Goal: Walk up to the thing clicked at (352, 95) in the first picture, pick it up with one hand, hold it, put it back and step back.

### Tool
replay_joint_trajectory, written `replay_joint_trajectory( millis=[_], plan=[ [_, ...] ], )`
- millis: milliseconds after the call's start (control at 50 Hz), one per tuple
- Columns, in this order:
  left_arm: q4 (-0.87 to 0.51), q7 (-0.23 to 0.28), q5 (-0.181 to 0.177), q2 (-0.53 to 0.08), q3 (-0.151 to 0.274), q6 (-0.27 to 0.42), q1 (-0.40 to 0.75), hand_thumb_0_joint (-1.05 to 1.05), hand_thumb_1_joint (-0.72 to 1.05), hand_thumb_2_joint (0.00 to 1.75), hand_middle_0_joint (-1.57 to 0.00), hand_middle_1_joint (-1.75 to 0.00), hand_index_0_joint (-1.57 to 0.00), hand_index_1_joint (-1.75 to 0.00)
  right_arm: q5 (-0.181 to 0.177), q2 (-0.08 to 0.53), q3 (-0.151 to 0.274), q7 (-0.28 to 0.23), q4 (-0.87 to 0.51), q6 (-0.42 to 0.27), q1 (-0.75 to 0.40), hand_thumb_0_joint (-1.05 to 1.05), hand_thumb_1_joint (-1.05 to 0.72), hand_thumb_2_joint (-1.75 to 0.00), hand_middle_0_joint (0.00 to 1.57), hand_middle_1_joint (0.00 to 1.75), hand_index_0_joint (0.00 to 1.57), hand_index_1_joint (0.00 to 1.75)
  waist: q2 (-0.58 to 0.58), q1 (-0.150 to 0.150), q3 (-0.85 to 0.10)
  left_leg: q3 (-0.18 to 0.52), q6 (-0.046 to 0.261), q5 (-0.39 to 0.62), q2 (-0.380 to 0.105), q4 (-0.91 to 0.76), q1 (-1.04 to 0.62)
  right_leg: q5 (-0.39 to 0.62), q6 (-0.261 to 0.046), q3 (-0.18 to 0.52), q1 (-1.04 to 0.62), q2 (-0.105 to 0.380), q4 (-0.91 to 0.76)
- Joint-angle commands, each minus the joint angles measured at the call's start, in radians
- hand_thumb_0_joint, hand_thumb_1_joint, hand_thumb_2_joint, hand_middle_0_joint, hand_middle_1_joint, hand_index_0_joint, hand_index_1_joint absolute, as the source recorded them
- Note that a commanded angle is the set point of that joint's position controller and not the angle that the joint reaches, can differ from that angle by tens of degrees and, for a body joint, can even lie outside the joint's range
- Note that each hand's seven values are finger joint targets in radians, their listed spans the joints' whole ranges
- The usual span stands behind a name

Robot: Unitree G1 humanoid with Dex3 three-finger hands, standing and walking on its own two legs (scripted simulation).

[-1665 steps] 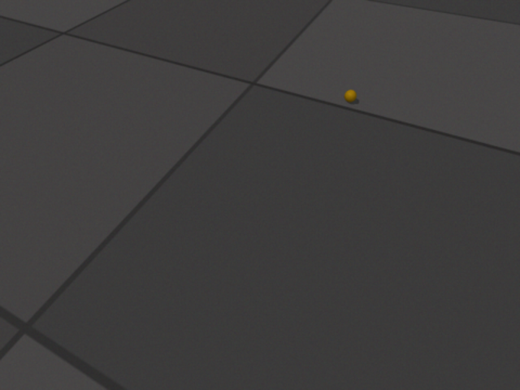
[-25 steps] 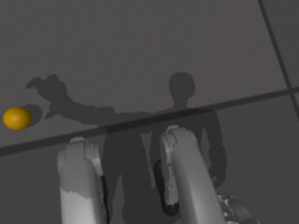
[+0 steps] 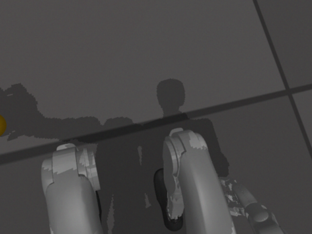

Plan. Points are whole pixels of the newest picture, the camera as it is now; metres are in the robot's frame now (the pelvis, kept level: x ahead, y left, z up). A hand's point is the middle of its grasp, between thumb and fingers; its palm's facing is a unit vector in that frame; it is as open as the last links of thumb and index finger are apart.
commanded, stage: rest palm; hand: left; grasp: from above
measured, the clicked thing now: out of the picture +0.39 +0.40 -0.26
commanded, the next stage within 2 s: close in 1.04 s
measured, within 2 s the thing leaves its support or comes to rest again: neither
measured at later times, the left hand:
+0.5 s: hand out of the picture +0.37 +0.40 -0.21, palm faces -0.38 -0.15 -0.91, open 14.3 cm
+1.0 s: hand out of the picture +0.37 +0.39 -0.23, palm faces -0.42 -0.18 -0.89, open 13.9 cm
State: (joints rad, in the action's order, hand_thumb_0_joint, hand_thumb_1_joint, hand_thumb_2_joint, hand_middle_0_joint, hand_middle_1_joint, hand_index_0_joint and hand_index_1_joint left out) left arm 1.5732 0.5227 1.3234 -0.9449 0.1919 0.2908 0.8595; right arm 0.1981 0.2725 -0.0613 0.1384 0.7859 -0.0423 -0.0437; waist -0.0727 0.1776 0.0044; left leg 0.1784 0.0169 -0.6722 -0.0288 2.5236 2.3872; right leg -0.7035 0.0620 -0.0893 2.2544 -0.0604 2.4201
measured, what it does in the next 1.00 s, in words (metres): stands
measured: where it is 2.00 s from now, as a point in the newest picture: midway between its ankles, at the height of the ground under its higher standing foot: (133, 219)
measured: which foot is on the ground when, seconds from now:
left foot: down 0.00-1.00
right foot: down 0.00-1.00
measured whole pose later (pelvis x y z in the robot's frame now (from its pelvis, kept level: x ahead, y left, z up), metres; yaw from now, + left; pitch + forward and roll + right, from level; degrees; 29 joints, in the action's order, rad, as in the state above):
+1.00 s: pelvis +0.01 +0.00 -0.02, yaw -3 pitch +24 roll -12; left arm 1.61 0.60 1.36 -1.04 0.28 0.43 0.78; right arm 0.30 0.28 -0.20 0.20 0.78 -0.09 -0.02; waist -0.15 0.22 0.10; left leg 0.26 -0.01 -0.72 -0.03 2.63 2.36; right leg -0.72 0.07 -0.15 2.22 -0.09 2.48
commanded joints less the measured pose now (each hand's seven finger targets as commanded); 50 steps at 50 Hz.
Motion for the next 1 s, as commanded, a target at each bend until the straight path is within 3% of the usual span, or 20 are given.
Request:
replay_joint_trajectory(
  millis=[0,60,100,140,160,240,260,280,360,380,420,540,620,760,800,840,860,900,920,980],
  plan=[
    [-0.095,-0.080,-0.057,-0.234,0.006,0.013,0.161,0.00,-0.44,0.86,-0.03,-1.07,-0.09,-1.00,-0.002,0.279,0.053,0.007,-0.016,-0.017,0.218,0.00,-0.89,-0.89,0.20,0.30,0.20,0.30,0.279,0.031,-0.551,-0.050,0.013,0.140,0.021,-0.259,-0.536,0.199,-0.069,-0.121,-0.220,-0.004,-0.201],
    [-0.137,-0.101,-0.088,-0.265,0.053,0.088,0.144,0.00,-0.45,0.86,-0.03,-1.08,-0.09,-1.01,0.000,0.293,0.036,0.008,-0.027,-0.011,0.219,0.00,-0.89,-0.89,0.20,0.30,0.20,0.30,0.248,0.028,-0.585,-0.053,0.011,0.184,0.019,-0.231,-0.545,0.231,-0.070,-0.127,-0.296,-0.012,-0.218],
    [-0.172,-0.093,-0.083,-0.324,0.100,0.147,0.127,0.00,-0.50,0.89,-0.04,-1.06,-0.08,-1.02,0.011,0.291,0.022,0.011,-0.033,-0.004,0.220,0.00,-0.90,-0.90,0.20,0.30,0.20,0.30,0.279,0.013,-0.620,-0.059,0.008,0.227,0.013,-0.214,-0.572,0.261,-0.068,-0.128,-0.340,-0.020,-0.219],
    [-0.193,-0.072,-0.061,-0.379,0.140,0.197,0.105,0.00,-0.49,0.91,-0.04,-1.05,-0.07,-1.01,0.016,0.285,0.012,0.014,-0.034,0.008,0.203,0.00,-0.89,-0.90,0.20,0.30,0.20,0.30,0.331,-0.014,-0.647,-0.062,0.002,0.248,0.008,-0.211,-0.610,0.263,-0.075,-0.124,-0.346,-0.026,-0.201],
    [-0.227,-0.051,-0.051,-0.405,0.169,0.219,0.107,0.00,-0.51,0.94,-0.04,-1.03,-0.06,-1.01,0.026,0.296,0.009,0.014,-0.038,0.016,0.191,0.00,-0.89,-0.90,0.20,0.30,0.20,0.30,0.366,-0.013,-0.643,-0.062,-0.003,0.252,0.007,-0.212,-0.629,0.252,-0.077,-0.130,-0.334,-0.027,-0.190],
    [-0.213,0.046,0.025,-0.459,0.204,0.251,0.061,0.00,-0.53,0.99,-0.05,-0.97,-0.04,-0.98,0.047,0.299,-0.006,0.020,-0.044,0.031,0.157,0.00,-0.89,-0.90,0.20,0.30,0.20,0.30,0.422,-0.018,-0.656,-0.065,-0.010,0.271,-0.010,-0.204,-0.668,0.269,-0.081,-0.132,-0.314,-0.041,-0.165],
    [-0.237,0.078,0.020,-0.470,0.225,0.251,0.064,0.00,-0.54,0.99,-0.05,-0.95,-0.04,-0.96,0.055,0.303,-0.007,0.019,-0.041,0.032,0.145,0.00,-0.88,-0.89,0.20,0.30,0.20,0.30,0.434,-0.025,-0.643,-0.066,-0.012,0.262,-0.010,-0.209,-0.657,0.256,-0.081,-0.136,-0.302,-0.039,-0.159],
    [-0.223,0.100,0.036,-0.462,0.214,0.240,0.050,0.00,-0.54,0.99,-0.05,-0.94,-0.03,-0.96,0.062,0.302,-0.006,0.019,-0.034,0.031,0.142,0.00,-0.88,-0.89,0.20,0.30,0.20,0.30,0.448,-0.024,-0.636,-0.069,-0.015,0.254,-0.011,-0.211,-0.659,0.247,-0.084,-0.133,-0.288,-0.041,-0.159],
    [-0.135,0.152,0.038,-0.400,0.164,0.179,0.085,0.00,-0.57,1.03,-0.05,-0.92,-0.02,-0.95,0.073,0.301,-0.001,0.025,-0.018,0.004,0.141,0.00,-0.88,-0.89,0.20,0.30,0.20,0.30,0.429,0.021,-0.523,-0.072,-0.015,0.160,-0.013,-0.201,-0.549,0.188,-0.089,-0.134,-0.216,-0.044,-0.168],
    [-0.105,0.152,0.039,-0.373,0.141,0.159,0.084,0.00,-0.57,1.04,-0.06,-0.92,-0.02,-0.96,0.075,0.299,0.003,0.025,-0.005,-0.004,0.144,0.00,-0.89,-0.90,0.20,0.30,0.20,0.30,0.403,0.018,-0.524,-0.069,-0.015,0.135,-0.014,-0.198,-0.536,0.167,-0.091,-0.133,-0.201,-0.046,-0.178],
    [-0.075,0.142,0.034,-0.364,0.123,0.126,0.107,0.00,-0.56,1.03,-0.06,-0.94,-0.03,-0.97,0.072,0.309,0.002,0.028,0.000,-0.022,0.161,0.00,-0.89,-0.90,0.20,0.30,0.20,0.30,0.388,0.035,-0.504,-0.066,-0.013,0.116,-0.010,-0.191,-0.521,0.160,-0.086,-0.139,-0.187,-0.043,-0.175],
    [-0.037,0.085,-0.002,-0.346,0.079,0.081,0.140,0.00,-0.49,0.94,-0.04,-0.99,-0.05,-0.98,0.072,0.315,-0.008,0.036,-0.005,-0.060,0.161,0.00,-0.89,-0.90,0.20,0.30,0.20,0.30,0.374,0.037,-0.477,-0.053,-0.007,0.070,-0.003,-0.199,-0.480,0.139,-0.079,-0.154,-0.193,-0.040,-0.166],
    [-0.062,0.057,-0.014,-0.372,0.091,0.091,0.133,0.00,-0.49,0.94,-0.04,-1.01,-0.06,-0.99,0.070,0.317,-0.016,0.038,-0.023,-0.064,0.158,0.00,-0.89,-0.90,0.20,0.30,0.20,0.30,0.366,0.033,-0.518,-0.052,-0.003,0.131,-0.002,-0.185,-0.501,0.198,-0.075,-0.154,-0.251,-0.039,-0.157],
    [-0.094,0.070,-0.006,-0.414,0.138,0.135,0.094,0.00,-0.49,0.95,-0.04,-1.01,-0.06,-1.00,0.079,0.329,-0.028,0.046,-0.038,-0.054,0.147,0.00,-0.89,-0.90,0.20,0.30,0.20,0.30,0.406,0.027,-0.563,-0.044,-0.014,0.199,-0.009,-0.186,-0.560,0.248,-0.080,-0.166,-0.281,-0.045,-0.137],
    [-0.092,0.078,-0.006,-0.394,0.129,0.140,0.088,0.00,-0.50,0.98,-0.05,-1.01,-0.06,-1.00,0.082,0.323,-0.035,0.047,-0.022,-0.049,0.150,0.00,-0.89,-0.90,0.20,0.30,0.20,0.30,0.405,0.025,-0.538,-0.043,-0.014,0.181,-0.008,-0.189,-0.554,0.226,-0.079,-0.169,-0.265,-0.045,-0.140],
    [-0.095,0.091,0.002,-0.408,0.130,0.147,0.119,0.00,-0.49,0.99,-0.05,-1.03,-0.06,-1.02,0.089,0.325,-0.037,0.051,-0.021,-0.053,0.153,0.00,-0.89,-0.90,0.20,0.30,0.20,0.30,0.408,0.046,-0.525,-0.045,-0.013,0.173,-0.011,-0.179,-0.549,0.226,-0.077,-0.168,-0.261,-0.045,-0.138],
    [-0.084,0.098,0.007,-0.401,0.133,0.146,0.087,0.00,-0.49,1.02,-0.06,-1.04,-0.06,-1.04,0.091,0.324,-0.044,0.050,-0.014,-0.050,0.152,0.00,-0.89,-0.90,0.20,0.30,0.20,0.30,0.411,0.030,-0.529,-0.041,-0.015,0.189,-0.010,-0.190,-0.559,0.229,-0.077,-0.170,-0.267,-0.047,-0.140],
    [-0.081,0.111,0.008,-0.399,0.117,0.145,0.098,0.00,-0.49,1.01,-0.06,-1.03,-0.06,-1.03,0.094,0.322,-0.046,0.051,-0.016,-0.053,0.137,0.00,-0.89,-0.90,0.20,0.30,0.20,0.30,0.420,0.033,-0.521,-0.043,-0.014,0.166,-0.012,-0.185,-0.538,0.215,-0.080,-0.163,-0.263,-0.051,-0.148],
    [-0.065,0.114,0.013,-0.399,0.114,0.143,0.109,0.00,-0.48,1.04,-0.06,-1.05,-0.07,-1.05,0.096,0.324,-0.045,0.052,-0.015,-0.055,0.147,0.00,-0.89,-0.90,0.20,0.30,0.20,0.30,0.387,0.049,-0.524,-0.041,-0.011,0.162,-0.015,-0.175,-0.531,0.217,-0.079,-0.166,-0.259,-0.052,-0.146],
    [-0.047,0.123,0.011,-0.387,0.101,0.133,0.124,0.00,-0.49,1.01,-0.06,-1.05,-0.06,-1.04,0.099,0.326,-0.047,0.055,-0.005,-0.063,0.153,0.00,-0.89,-0.90,0.20,0.30,0.20,0.30,0.392,0.055,-0.496,-0.041,-0.013,0.140,-0.013,-0.179,-0.517,0.199,-0.079,-0.168,-0.246,-0.050,-0.144]
  ],
)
